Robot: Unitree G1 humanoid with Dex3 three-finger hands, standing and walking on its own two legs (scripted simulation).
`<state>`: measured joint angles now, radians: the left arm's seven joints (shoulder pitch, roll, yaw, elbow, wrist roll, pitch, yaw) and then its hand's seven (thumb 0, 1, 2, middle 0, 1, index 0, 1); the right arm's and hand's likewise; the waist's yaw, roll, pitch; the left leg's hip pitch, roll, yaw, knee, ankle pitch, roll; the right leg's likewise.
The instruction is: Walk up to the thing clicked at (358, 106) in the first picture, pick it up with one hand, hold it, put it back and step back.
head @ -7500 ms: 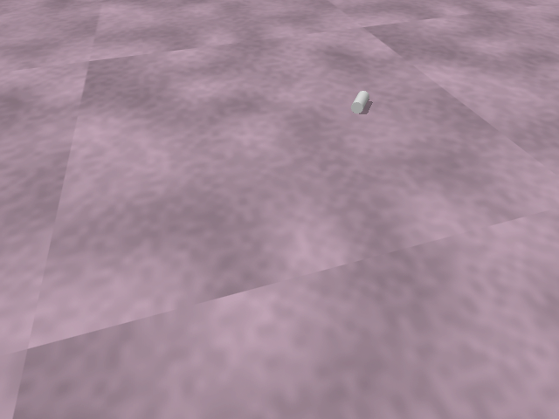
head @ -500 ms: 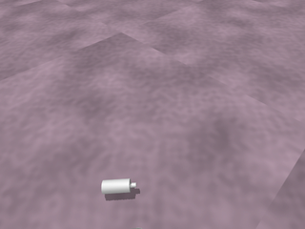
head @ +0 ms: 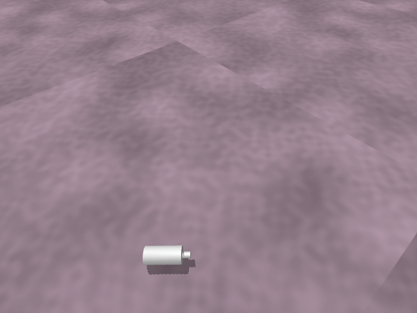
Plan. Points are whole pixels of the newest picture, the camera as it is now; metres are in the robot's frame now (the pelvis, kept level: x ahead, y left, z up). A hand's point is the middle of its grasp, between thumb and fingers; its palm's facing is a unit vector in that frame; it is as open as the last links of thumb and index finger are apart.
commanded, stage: walk up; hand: left
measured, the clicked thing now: (167, 255) +0.52 +0.24 -0.71
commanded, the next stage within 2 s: stand in 1.36 s
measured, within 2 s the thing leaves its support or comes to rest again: neither
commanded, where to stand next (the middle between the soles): +0.11 +0.04 m, yaw -2 degrees
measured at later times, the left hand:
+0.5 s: hand out of the picture +0.14 +0.29 -0.14, palm faces -0.05 -0.93 -0.36, open 7.4 cm
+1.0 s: hand out of the picture +0.15 +0.26 -0.13, palm faces -0.11 -0.93 -0.35, open 7.4 cm
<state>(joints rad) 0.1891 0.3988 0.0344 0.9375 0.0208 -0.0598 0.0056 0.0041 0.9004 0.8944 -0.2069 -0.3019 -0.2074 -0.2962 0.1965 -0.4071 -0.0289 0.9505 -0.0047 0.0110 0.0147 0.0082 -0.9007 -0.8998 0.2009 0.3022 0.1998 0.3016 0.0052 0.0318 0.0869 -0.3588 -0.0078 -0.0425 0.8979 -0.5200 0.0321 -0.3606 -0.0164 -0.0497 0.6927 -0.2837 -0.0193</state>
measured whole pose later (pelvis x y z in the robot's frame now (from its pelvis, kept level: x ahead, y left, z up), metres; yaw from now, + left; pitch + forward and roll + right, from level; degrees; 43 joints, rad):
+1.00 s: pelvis +0.05 +0.02 +0.03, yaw -4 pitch -2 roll +0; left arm 0.08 0.35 0.00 1.16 0.01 -0.01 0.00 0.00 0.90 0.89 -0.21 -0.30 -0.21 -0.30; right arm 0.06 -0.37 -0.03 1.17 -0.01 0.00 0.02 0.01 -0.90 -0.90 0.20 0.30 0.20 0.30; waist -0.01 0.00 0.07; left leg -0.11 0.03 0.10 0.35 -0.21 -0.01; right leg -0.17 -0.01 0.08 0.37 -0.17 0.03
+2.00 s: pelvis +0.05 +0.02 +0.03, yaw -3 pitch -2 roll +0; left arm 0.11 0.35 0.00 1.12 0.01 -0.01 0.00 0.00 0.90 0.89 -0.21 -0.30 -0.21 -0.30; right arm 0.08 -0.34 -0.02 1.15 -0.01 0.00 0.02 0.01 -0.90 -0.90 0.20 0.30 0.20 0.30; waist -0.01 -0.01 0.05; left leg -0.08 0.03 0.08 0.31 -0.19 -0.01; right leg -0.12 -0.01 0.06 0.31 -0.15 0.03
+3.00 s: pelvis +0.06 +0.01 +0.03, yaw -2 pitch -2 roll +0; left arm 0.11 0.36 -0.01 1.12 0.01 -0.01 0.00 0.00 0.90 0.89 -0.21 -0.30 -0.21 -0.30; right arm 0.10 -0.35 -0.01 1.14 -0.01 0.00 0.01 0.01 -0.90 -0.90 0.20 0.30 0.20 0.30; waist -0.01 0.00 0.06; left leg -0.08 0.03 0.07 0.31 -0.19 -0.01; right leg -0.12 -0.01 0.04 0.32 -0.16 0.02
